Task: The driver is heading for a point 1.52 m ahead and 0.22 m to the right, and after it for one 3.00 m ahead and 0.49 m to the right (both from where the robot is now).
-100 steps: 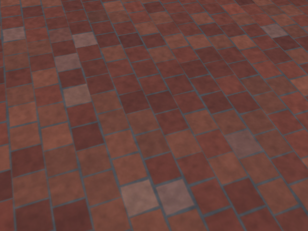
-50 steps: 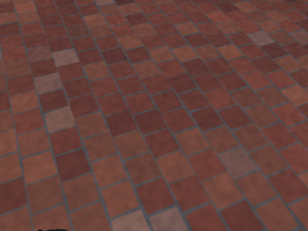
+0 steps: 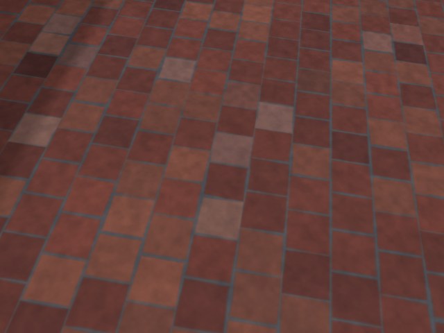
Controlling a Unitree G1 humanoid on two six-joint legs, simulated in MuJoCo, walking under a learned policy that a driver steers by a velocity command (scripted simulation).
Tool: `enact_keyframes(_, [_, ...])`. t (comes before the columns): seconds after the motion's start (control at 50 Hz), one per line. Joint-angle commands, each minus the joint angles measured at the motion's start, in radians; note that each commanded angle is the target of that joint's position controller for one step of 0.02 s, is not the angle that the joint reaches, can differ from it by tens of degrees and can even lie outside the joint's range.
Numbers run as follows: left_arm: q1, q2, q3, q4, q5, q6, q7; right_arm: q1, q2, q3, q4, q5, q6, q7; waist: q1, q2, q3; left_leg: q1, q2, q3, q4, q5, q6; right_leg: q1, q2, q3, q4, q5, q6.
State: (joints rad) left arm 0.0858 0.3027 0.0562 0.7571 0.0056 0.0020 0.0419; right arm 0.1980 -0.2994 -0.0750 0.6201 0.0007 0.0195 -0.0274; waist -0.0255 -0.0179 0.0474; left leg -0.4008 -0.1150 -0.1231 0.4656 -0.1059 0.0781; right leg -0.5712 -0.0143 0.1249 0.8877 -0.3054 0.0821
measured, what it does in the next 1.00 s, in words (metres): steps on the spot: right foot, then left foot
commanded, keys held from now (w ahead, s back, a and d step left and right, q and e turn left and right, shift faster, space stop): q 0.04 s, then no key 0.28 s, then e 0.68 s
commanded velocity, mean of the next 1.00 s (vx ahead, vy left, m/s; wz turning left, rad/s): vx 0.01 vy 0.00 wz -0.11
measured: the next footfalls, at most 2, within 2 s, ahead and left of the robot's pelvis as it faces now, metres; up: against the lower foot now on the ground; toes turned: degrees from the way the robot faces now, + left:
right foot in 0.16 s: +0.10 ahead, -0.16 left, +0.00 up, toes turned +9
left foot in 0.48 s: +0.04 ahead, +0.10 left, +0.00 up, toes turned +1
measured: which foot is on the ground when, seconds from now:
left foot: down 0.00-0.18, up 0.20-0.46, down 0.48-0.80, up 0.82-1.00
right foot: up 0.00-0.14, down 0.16-0.52, up 0.54-0.78, down 0.80-1.00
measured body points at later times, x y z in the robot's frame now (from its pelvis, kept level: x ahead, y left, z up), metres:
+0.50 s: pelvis +0.03 -0.03 +0.00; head +0.06 -0.03 +0.45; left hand +0.13 +0.24 -0.12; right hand +0.21 -0.28 -0.10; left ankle +0.00 +0.10 -0.74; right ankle +0.06 -0.16 -0.74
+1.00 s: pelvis +0.01 -0.08 +0.01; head +0.05 -0.12 +0.45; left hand +0.20 +0.18 -0.08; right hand +0.12 -0.39 -0.11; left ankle +0.02 +0.09 -0.65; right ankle +0.02 -0.16 -0.74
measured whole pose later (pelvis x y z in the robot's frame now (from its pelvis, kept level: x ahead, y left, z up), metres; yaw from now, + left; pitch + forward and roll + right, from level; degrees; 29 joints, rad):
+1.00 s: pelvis +0.01 -0.08 +0.01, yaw -11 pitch +2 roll +2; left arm 0.20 0.30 0.05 0.67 -0.01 0.01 0.01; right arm 0.12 -0.32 -0.09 0.69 0.00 0.03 -0.06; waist 0.02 0.03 0.06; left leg -0.53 0.00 -0.06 1.12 -0.40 -0.07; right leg -0.29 0.05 0.06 0.48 -0.21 -0.07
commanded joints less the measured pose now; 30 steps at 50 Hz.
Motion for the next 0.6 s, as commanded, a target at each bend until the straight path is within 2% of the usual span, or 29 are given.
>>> enact_keyframes(0.02, [0.013,0.08,0.021,-0.055,-0.004,-0.015,-0.002,-0.023,-0.162,-0.047,-0.084,-0.002,0.0,-0.011,0.011,0.16,-0.157,0.127,0.238,-0.311,-0.143,-0.114,0.14,0.058,0.021,-0.006,-0.079,0.013,0.003])
enact_keyframes(0.1, [0.038,0.087,0.023,-0.05,-0.01,-0.036,-0.019,-0.019,-0.143,-0.038,-0.089,-0.003,0.012,-0.005,0.003,0.183,-0.181,0.186,0.252,-0.354,-0.075,0.045,0.134,0.148,0.027,-0.026,-0.215,-0.019,-0.023])
enact_keyframes(0.14, [0.085,0.078,0.023,-0.037,-0.007,-0.045,-0.032,-0.032,-0.127,-0.028,-0.089,0.007,0.02,-0.005,0.039,0.172,-0.178,0.167,0.222,-0.34,-0.021,0.11,0.103,0.273,0.026,-0.059,-0.415,0.103,-0.055])
enact_keyframes(0.16, [0.098,0.103,0.03,-0.037,0.006,-0.047,-0.035,-0.001,-0.106,-0.021,-0.082,0.01,0.021,-0.006,0.037,0.129,-0.171,0.12,0.181,-0.31,0.021,0.029,0.058,0.359,-0.038,-0.016,-0.502,0.205,-0.085])
enact_keyframes(0.18, [0.084,0.172,0.041,-0.055,0.026,-0.042,-0.032,0.054,-0.059,-0.007,-0.082,-0.006,0.019,-0.004,-0.011,-0.086,-0.177,0.022,0.067,-0.18,0.204,-0.256,-0.006,0.441,-0.235,0.172,-0.551,0.361,-0.164])
enact_keyframes(0.2, [0.074,0.192,0.046,-0.042,0.045,-0.034,-0.031,0.023,-0.104,-0.021,-0.111,0.002,0.008,-0.002,-0.015,-0.287,-0.107,-0.113,-0.036,-0.035,0.334,-0.498,-0.06,0.385,-0.36,0.35,-0.583,0.482,-0.333])
enact_keyframes(0.22, [0.059,0.152,0.039,-0.062,0.036,-0.037,-0.029,0.004,-0.176,-0.042,-0.096,-0.01,0.0,-0.004,0.021,-0.198,-0.106,-0.125,0.006,-0.061,0.524,-0.516,-0.099,0.367,-0.375,0.362,-0.585,0.469,-0.379])
enact_keyframes(0.24, [0.045,0.138,0.037,-0.065,0.021,-0.037,-0.025,0.003,-0.186,-0.052,-0.078,0.0,0.002,-0.004,0.019,-0.135,-0.104,-0.142,0.004,-0.065,0.613,-0.468,-0.115,0.382,-0.325,0.288,-0.562,0.464,-0.347])
enact_keyframes(0.26, [0.025,0.125,0.032,-0.067,0.006,-0.035,-0.023,0.023,-0.155,-0.048,-0.052,0.001,0.013,-0.007,0.007,-0.098,-0.1,-0.144,0.011,-0.064,0.651,-0.431,-0.135,0.394,-0.273,0.214,-0.542,0.457,-0.308])
enact_keyframes(0.28, [0.016,0.11,0.026,-0.065,-0.007,-0.035,-0.022,0.028,-0.128,-0.04,-0.047,-0.003,0.022,-0.009,0.009,-0.1,-0.091,-0.154,0.019,-0.068,0.667,-0.396,-0.151,0.41,-0.255,0.182,-0.531,0.479,-0.295])
enact_keyframes(0.32, [0.014,0.078,0.013,-0.056,-0.005,-0.025,-0.023,0.022,-0.064,-0.018,-0.041,0.003,0.027,-0.005,0.006,-0.117,-0.093,-0.093,0.037,-0.017,0.563,-0.36,-0.169,0.408,-0.193,0.091,-0.524,0.508,-0.277])
enact_keyframes(0.36, [0.019,0.056,0.004,-0.043,-0.002,-0.015,-0.029,-0.024,0.003,0.011,-0.049,-0.008,0.02,0.001,0.025,-0.163,-0.113,0.029,0.092,0.057,0.315,-0.35,-0.179,0.408,-0.145,0.051,-0.51,0.513,-0.256])
enact_keyframes(0.38, [0.052,0.082,0.012,-0.033,-0.007,-0.008,-0.031,-0.055,0.006,0.012,-0.055,-0.005,0.016,0.003,0.05,-0.191,-0.109,0.062,0.087,0.08,0.22,-0.35,-0.182,0.421,-0.144,0.073,-0.504,0.514,-0.262])
enact_keyframes(0.4, [0.076,0.116,0.021,-0.028,-0.012,-0.002,-0.032,-0.055,-0.021,0.002,-0.05,0.004,0.014,0.003,0.059,-0.201,-0.106,0.088,0.076,0.094,0.137,-0.309,-0.18,0.434,-0.152,0.104,-0.492,0.513,-0.27])
enact_keyframes(0.42, [0.077,0.14,0.027,-0.029,-0.021,0.001,-0.032,-0.032,-0.042,-0.007,-0.036,0.01,0.012,0.001,0.046,-0.195,-0.1,0.129,0.066,0.107,0.026,-0.221,-0.168,0.432,-0.154,0.127,-0.479,0.511,-0.269])
enact_keyframes(0.44, [0.078,0.153,0.031,-0.031,-0.032,0.001,-0.032,-0.006,-0.059,-0.014,-0.021,0.01,0.01,-0.002,0.032,-0.183,-0.092,0.183,0.06,0.113,-0.09,-0.114,-0.147,0.414,-0.151,0.149,-0.474,0.502,-0.259])
enact_keyframes(0.46, [0.095,0.161,0.034,-0.03,-0.038,-0.004,-0.031,0.005,-0.091,-0.022,-0.019,0.006,0.008,-0.007,0.036,-0.162,-0.099,0.251,0.083,0.082,-0.123,-0.05,-0.118,0.375,-0.15,0.174,-0.474,0.461,-0.231])
enact_keyframes(0.48, [0.089,0.145,0.028,-0.038,-0.029,-0.015,-0.034,0.032,-0.129,-0.03,-0.024,-0.004,0.008,-0.018,0.03,-0.102,-0.134,0.355,0.158,0.038,-0.082,0.066,-0.085,0.297,-0.134,0.166,-0.448,0.385,-0.191])
enact_keyframes(0.5, [0.086,0.101,0.019,-0.058,-0.023,-0.029,-0.041,0.037,-0.195,-0.05,-0.01,-0.015,0.014,-0.022,0.06,0.085,-0.151,0.381,0.235,-0.017,-0.017,0.159,-0.018,0.208,-0.041,0.052,-0.383,0.249,-0.136])
enact_keyframes(0.52, [0.058,0.088,0.013,-0.053,-0.024,-0.034,-0.044,0.042,-0.162,-0.048,-0.012,-0.023,0.016,-0.017,0.025,0.164,-0.15,0.351,0.282,-0.062,-0.053,0.139,0.043,0.181,0.022,-0.035,-0.3,0.085,-0.089])
enact_keyframes(0.54, [0.042,0.102,0.019,-0.06,-0.025,-0.031,-0.045,0.029,-0.143,-0.043,-0.017,-0.026,0.016,-0.015,0.017,0.2,-0.118,0.331,0.347,-0.123,-0.092,0.136,0.086,0.132,0.036,-0.067,-0.231,-0.007,-0.07])
enact_keyframes(0.58, [0.038,0.112,0.033,-0.064,-0.025,-0.011,-0.042,-0.003,-0.124,-0.037,-0.032,-0.022,0.004,-0.022,0.005,0.243,-0.081,0.309,0.438,-0.182,-0.113,0.255,0.151,0.057,0.022,-0.093,-0.005,-0.236,-0.053])
enact_keyframes(0.6, [0.043,0.111,0.04,-0.068,-0.026,0.0,-0.043,-0.002,-0.123,-0.034,-0.03,-0.021,-0.007,-0.026,0.006,0.219,-0.069,0.307,0.471,-0.181,-0.11,0.347,0.173,0.019,0.002,-0.075,0.108,-0.299,-0.045])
